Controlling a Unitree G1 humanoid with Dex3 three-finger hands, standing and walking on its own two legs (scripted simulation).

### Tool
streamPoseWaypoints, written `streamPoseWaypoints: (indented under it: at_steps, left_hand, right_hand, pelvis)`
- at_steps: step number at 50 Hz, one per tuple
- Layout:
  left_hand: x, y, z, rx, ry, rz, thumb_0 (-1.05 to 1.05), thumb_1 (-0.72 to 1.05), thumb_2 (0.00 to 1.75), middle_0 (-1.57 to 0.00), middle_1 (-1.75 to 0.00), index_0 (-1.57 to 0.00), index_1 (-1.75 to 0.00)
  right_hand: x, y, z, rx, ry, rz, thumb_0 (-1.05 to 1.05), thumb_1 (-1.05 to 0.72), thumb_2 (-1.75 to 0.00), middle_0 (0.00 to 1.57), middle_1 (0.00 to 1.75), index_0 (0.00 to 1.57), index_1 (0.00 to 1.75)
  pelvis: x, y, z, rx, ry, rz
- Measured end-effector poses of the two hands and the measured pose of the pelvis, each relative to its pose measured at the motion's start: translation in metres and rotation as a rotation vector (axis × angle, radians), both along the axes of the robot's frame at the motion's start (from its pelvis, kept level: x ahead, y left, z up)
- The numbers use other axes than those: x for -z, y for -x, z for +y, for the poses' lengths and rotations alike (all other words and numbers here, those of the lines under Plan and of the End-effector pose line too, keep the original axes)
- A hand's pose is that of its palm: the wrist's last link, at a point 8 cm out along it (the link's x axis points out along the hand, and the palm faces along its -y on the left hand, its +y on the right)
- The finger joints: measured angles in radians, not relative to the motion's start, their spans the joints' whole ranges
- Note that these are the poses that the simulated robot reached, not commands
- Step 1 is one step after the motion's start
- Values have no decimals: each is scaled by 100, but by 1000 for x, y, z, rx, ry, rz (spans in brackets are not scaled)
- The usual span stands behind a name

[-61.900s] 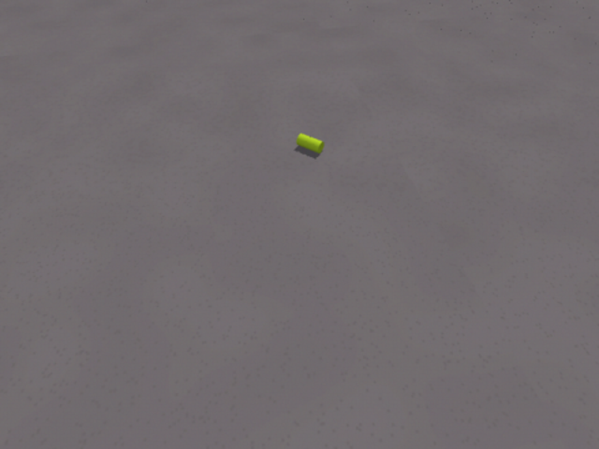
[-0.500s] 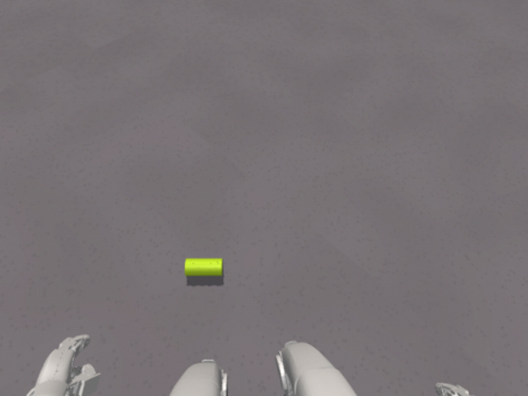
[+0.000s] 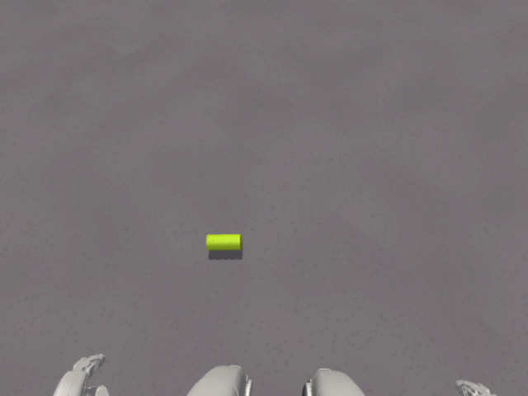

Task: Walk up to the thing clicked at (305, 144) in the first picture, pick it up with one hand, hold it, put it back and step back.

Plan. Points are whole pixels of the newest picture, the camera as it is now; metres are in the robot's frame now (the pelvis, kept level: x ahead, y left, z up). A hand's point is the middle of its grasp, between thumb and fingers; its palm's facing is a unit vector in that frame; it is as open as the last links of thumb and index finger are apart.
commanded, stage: step back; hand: left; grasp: from above
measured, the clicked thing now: (224, 242) +0.67 +0.20 -0.73
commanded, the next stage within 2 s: none
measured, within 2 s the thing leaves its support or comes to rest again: neither
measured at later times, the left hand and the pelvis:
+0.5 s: hand out of the picture -0.08 +0.25 -0.15, palm faces -0.06 -0.91 -0.40, open 7.4 cm; pelvis -0.17 -0.02 -0.01, yaw -4 degrees
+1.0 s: hand out of the picture -0.22 +0.26 -0.14, palm faces +0.04 -0.92 -0.38, open 7.4 cm; pelvis -0.34 -0.01 +0.00, yaw +2 degrees
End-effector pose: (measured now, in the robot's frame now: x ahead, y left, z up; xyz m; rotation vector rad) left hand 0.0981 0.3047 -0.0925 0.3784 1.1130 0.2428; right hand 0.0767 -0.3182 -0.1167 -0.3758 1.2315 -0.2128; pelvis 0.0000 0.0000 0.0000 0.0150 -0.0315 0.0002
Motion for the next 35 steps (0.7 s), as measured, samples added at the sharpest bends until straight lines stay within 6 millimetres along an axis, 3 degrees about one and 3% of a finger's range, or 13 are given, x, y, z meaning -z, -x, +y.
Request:
streamPoseWaypoints:
  at_steps: [4, 10, 15, 20, 24, 29, 35]
  left_hand:
    - [14, 12, 12, 3, 22, -45, 0, 90, 90, -21, -30, -21, -30]
    - [17, 49, 14, -15, 51, -12, 0, 91, 90, -21, -30, -21, -30]
    - [18, 90, 10, 0, 52, 23, 0, 91, 90, -21, -30, -20, -30]
    - [22, 134, 2, 25, 35, 73, 0, 91, 90, -21, -30, -20, -30]
    - [22, 174, -12, 34, 12, 84, 0, 91, 90, -21, -30, -20, -30]
    - [5, 226, -24, 9, 3, 100, 0, 90, 90, -21, -30, -21, -30]
    - [-7, 246, -20, 2, -31, 39, 1, 90, 90, -21, -30, -21, -30]
  right_hand:
    - [-1, 20, 12, -33, 20, -2, 1, -90, -90, 20, 29, 21, 30]
    - [-21, 48, 26, -46, 12, -50, 1, -90, -90, 21, 30, 21, 30]
    - [-31, 63, 22, -36, 22, -118, 1, -90, -90, 21, 30, 21, 30]
    - [-27, 89, 8, -33, 16, -175, 1, -90, -90, 21, 30, 21, 30]
    - [-10, 121, -13, -15, -3, -186, 1, -90, -90, 21, 30, 21, 30]
    - [-4, 175, -24, 28, -19, -116, 1, -90, -90, 21, 29, 21, 30]
    - [3, 247, -27, 16, -13, 9, 1, -90, -90, 20, 29, 21, 30]
  pelvis:
    - [9, 27, 8, -27, -4, -13]
    - [-3, 63, 10, -10, 30, -19]
    - [-5, 94, 6, 23, 38, -12]
    - [1, 132, -4, 61, 32, -13]
    - [12, 166, -18, 77, 39, -20]
    - [2, 197, -25, 62, -5, -21]
    - [-1, 234, -25, 6, -13, -3]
